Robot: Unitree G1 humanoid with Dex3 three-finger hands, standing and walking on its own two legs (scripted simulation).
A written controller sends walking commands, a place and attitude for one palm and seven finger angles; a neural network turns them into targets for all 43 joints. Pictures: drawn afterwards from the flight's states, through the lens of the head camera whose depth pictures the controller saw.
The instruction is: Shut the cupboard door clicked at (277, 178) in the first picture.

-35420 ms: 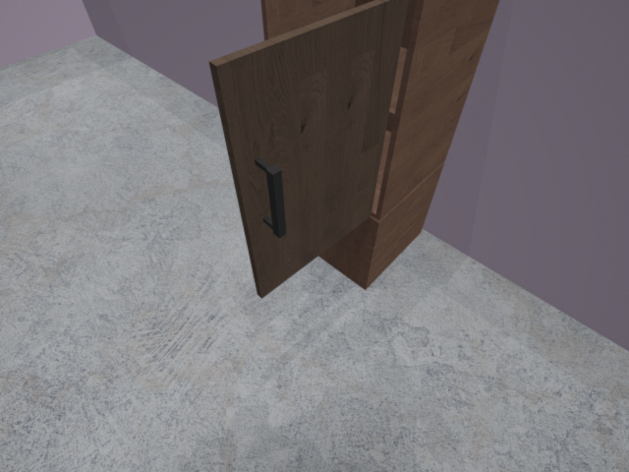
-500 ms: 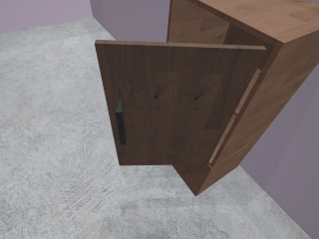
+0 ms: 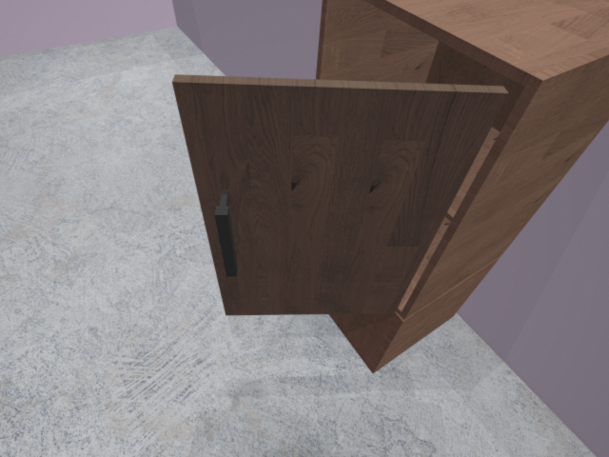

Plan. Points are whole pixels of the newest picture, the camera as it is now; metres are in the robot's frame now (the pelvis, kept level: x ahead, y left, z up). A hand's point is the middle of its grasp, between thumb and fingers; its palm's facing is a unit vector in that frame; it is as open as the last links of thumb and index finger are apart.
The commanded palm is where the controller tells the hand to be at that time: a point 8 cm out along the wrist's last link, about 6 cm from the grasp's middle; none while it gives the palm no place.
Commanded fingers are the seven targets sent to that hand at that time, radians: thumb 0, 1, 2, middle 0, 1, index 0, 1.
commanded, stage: look again from close up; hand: left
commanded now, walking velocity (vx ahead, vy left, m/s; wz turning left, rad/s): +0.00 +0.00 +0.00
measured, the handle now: (228, 235) +0.45 +0.15 -0.01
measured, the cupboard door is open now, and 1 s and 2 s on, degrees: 59 59 59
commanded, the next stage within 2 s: raise the hand and make a fist in 0.22 s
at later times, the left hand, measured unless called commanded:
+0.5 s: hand (173, 411) +0.18 +0.17 -0.02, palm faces +0.28 -0.95 -0.13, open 7.2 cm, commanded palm +0.09 +0.21 -0.07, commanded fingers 0.00 0.90 0.90 -0.37 -0.48 -0.37 -0.48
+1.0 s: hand (212, 444) +0.15 +0.12 -0.03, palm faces +0.01 -1.00 -0.09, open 4.9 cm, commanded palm +0.11 +0.20 -0.04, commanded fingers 0.00 0.90 0.90 -0.82 -0.98 -0.82 -0.98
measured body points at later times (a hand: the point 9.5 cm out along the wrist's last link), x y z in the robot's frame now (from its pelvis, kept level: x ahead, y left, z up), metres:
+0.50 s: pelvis -0.01 -0.01 -0.01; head -0.02 -0.02 +0.44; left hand +0.16 +0.22 -0.01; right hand +0.07 -0.26 -0.13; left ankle -0.03 +0.05 -0.74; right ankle -0.01 -0.12 -0.71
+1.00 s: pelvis -0.05 -0.07 -0.11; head +0.02 -0.07 +0.34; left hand +0.14 +0.17 -0.02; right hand +0.21 -0.25 -0.16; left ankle -0.04 +0.04 -0.74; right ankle +0.03 -0.11 -0.74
